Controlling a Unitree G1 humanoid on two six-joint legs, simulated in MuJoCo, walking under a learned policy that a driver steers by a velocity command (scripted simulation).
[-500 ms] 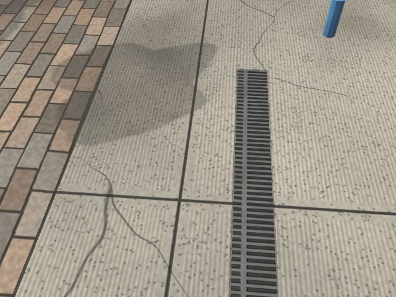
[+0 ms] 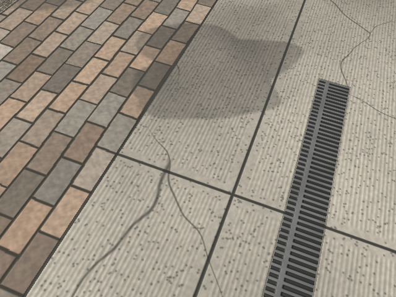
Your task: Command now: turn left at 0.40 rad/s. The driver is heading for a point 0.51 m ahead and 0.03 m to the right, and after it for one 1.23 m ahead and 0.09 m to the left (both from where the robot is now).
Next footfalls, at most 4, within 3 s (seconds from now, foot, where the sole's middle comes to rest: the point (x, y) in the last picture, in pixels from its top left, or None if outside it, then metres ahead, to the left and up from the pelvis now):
0.20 right None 0.06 -0.16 -0.78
0.50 left None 0.11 0.11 -0.78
1.00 right None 0.17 -0.13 -0.78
1.50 left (160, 273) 0.53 0.10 -0.78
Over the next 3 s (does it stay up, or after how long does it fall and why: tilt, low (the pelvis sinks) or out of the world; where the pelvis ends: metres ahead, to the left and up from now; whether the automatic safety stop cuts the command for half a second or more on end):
stays up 1.16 0.02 -0.01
